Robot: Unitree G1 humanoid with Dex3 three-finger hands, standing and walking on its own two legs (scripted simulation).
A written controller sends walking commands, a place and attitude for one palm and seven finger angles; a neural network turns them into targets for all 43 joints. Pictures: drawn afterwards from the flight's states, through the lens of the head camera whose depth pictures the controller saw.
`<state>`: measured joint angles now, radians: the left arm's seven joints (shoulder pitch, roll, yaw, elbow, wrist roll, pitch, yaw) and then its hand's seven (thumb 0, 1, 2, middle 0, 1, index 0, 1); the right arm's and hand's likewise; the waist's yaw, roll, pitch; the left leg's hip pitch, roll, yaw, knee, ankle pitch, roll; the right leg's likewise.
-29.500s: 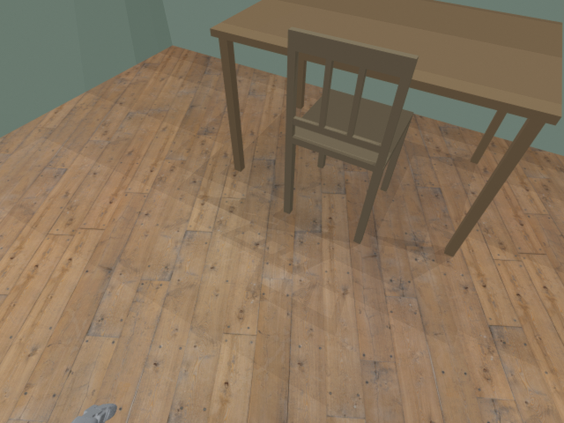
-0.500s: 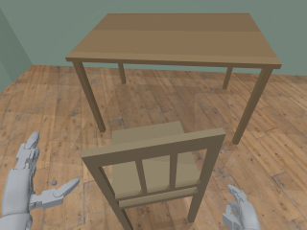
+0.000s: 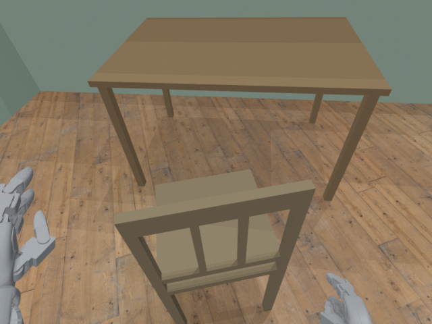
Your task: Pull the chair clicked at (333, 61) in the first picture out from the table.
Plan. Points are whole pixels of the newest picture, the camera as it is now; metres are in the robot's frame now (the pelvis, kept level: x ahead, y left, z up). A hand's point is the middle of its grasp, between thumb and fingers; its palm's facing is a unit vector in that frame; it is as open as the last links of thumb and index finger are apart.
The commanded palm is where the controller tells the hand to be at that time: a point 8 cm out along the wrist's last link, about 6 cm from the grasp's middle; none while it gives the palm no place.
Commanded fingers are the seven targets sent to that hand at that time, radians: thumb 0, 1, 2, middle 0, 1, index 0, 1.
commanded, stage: draw the hand back to the body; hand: left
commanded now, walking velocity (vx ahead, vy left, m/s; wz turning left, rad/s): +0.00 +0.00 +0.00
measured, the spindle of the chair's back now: (198, 248) +0.31 +0.09 -0.12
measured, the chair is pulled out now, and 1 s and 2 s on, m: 0.54 0.54 0.54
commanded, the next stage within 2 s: step back with the hand held close in 0.12 s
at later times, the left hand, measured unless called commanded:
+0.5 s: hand (53, 246) +0.18 +0.25 +0.14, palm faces +0.36 -0.78 -0.52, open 7.4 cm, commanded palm +0.12 +0.30 +0.17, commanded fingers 0.00 0.90 0.90 -0.20 -0.30 -0.20 -0.30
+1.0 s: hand (9, 294) +0.11 +0.27 +0.14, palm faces +0.44 -0.77 -0.46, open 7.4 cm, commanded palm +0.05 +0.31 +0.17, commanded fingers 0.00 0.90 0.90 -0.20 -0.30 -0.20 -0.30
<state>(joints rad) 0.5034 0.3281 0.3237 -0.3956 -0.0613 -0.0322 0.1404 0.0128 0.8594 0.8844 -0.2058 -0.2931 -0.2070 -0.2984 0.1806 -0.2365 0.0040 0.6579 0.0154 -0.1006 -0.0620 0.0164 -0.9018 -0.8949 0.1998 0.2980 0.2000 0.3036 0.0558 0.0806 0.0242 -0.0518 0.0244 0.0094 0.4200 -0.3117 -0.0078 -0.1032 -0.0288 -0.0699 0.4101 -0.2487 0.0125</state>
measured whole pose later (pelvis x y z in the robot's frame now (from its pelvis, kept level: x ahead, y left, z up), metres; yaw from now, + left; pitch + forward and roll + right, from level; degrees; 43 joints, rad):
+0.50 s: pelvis -0.03 +0.00 +0.00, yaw -1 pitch +0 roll +0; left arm 0.56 0.37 0.37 -0.45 -0.05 -0.12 0.13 0.01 0.89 0.90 -0.21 -0.30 -0.21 -0.31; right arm 0.14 -0.25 -0.01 0.60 0.01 -0.04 -0.06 0.01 -0.90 -0.89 0.20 0.30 0.20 0.30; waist 0.01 0.08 0.06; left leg -0.18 0.03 0.02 0.45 -0.27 -0.01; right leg -0.23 -0.03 -0.05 0.43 -0.20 0.01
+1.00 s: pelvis -0.09 +0.01 -0.01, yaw +0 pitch +1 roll -2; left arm 0.56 0.40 0.39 -0.51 -0.04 -0.12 0.19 0.01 0.89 0.90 -0.21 -0.30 -0.22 -0.31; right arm 0.19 -0.23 0.00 0.61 0.01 -0.06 -0.10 0.02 -0.90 -0.89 0.20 0.30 0.20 0.30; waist 0.01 0.02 0.00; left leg -0.36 0.04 -0.01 0.59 -0.25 0.00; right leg -0.36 -0.02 -0.08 0.48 -0.19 0.01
